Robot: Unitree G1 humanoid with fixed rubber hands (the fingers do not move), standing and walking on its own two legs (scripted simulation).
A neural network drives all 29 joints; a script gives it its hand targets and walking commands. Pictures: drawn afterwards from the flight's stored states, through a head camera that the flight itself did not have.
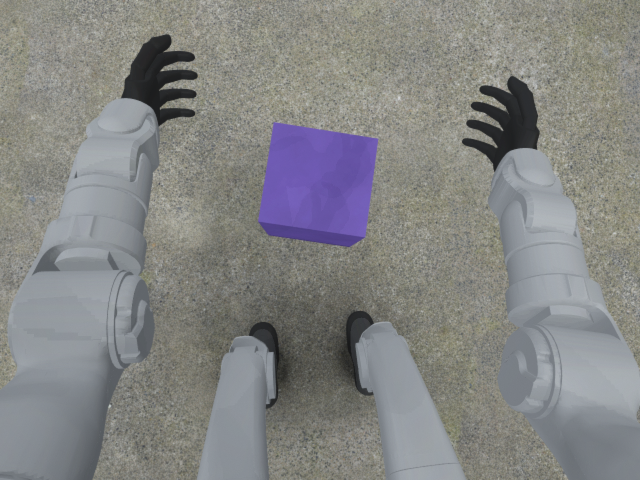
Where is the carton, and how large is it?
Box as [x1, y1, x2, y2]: [258, 122, 377, 246]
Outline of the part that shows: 274,122 258,221 266,232 270,235 349,246 363,238 365,235 377,139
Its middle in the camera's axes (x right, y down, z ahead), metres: -0.01 -0.12 +0.89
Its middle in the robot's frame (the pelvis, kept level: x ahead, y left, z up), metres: +0.52 -0.05 -0.53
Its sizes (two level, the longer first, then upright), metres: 0.210 0.200 0.250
